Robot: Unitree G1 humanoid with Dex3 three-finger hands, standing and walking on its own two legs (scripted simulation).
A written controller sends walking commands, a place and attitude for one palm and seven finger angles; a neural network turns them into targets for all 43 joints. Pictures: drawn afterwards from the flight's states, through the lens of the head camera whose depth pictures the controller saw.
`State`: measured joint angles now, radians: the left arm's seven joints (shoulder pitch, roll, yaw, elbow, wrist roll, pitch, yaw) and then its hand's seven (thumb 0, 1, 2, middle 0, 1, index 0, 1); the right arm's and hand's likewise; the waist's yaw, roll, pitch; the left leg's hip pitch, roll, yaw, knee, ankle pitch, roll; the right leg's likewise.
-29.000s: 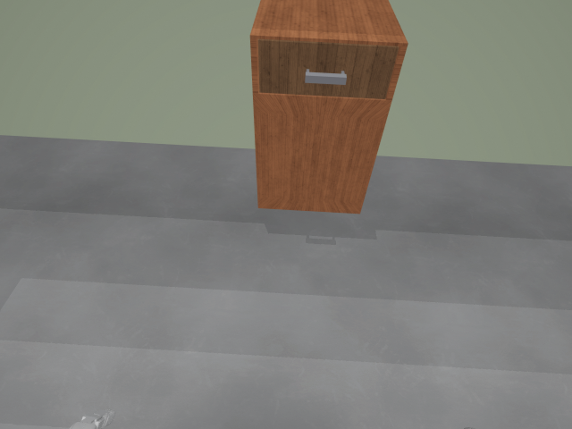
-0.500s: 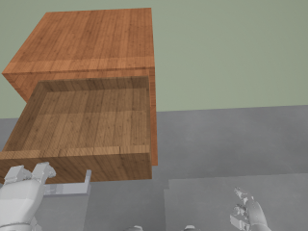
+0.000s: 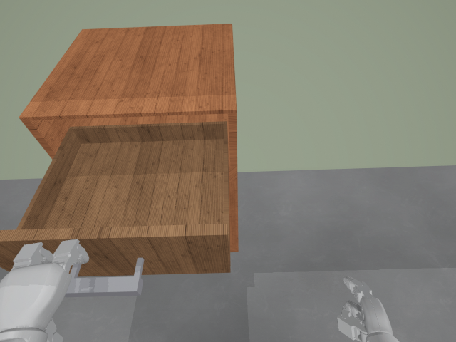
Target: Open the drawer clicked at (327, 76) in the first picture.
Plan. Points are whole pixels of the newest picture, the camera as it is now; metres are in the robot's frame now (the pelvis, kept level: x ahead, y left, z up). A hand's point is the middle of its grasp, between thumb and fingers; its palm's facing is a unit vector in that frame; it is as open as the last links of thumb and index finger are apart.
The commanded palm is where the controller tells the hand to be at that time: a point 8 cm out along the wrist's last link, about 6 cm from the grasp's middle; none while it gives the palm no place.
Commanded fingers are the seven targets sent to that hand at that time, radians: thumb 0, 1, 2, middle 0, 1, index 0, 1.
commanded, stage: lift the hand off the handle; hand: left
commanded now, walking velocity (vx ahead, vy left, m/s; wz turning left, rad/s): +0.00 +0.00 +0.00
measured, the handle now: (105, 275) +0.22 +0.26 -0.03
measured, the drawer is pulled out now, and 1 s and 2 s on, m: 0.30 0.30 0.30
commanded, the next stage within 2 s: draw the hand back to the body in 1.28 s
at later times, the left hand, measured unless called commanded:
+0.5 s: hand (44, 287) +0.17 +0.31 +0.05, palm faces +0.00 -0.03 -1.00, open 13.1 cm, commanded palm +0.16 +0.30 +0.12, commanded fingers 0.00 -0.50 0.30 -0.30 -1.20 -0.30 -1.20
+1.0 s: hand (29, 276) +0.17 +0.30 +0.10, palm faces +0.00 -0.05 -1.00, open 13.8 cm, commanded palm +0.15 +0.30 +0.16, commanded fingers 0.00 -0.50 0.30 -0.30 -1.20 -0.30 -1.20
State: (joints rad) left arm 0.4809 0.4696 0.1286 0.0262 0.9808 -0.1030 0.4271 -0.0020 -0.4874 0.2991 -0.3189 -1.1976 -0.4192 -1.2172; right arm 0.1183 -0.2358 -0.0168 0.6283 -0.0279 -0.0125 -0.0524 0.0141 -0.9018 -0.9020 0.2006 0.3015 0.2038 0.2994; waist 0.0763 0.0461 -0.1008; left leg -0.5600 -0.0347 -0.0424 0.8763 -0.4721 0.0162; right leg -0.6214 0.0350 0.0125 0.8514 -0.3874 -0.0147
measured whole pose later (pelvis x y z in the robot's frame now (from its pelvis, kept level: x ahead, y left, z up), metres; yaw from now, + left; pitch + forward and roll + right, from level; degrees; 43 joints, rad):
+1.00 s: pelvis +0.02 +0.01 +0.03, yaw -1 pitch +4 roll -1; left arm 0.62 0.54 0.19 -0.28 0.84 -0.06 0.22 0.00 -0.49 0.30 -0.32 -1.20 -0.32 -1.20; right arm 0.15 -0.25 0.00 0.58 0.00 0.01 -0.02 0.02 -0.90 -0.90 0.20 0.30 0.20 0.30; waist 0.09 0.08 -0.08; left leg -0.33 -0.03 -0.04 0.66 -0.40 0.03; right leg -0.39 0.04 0.03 0.63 -0.31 0.00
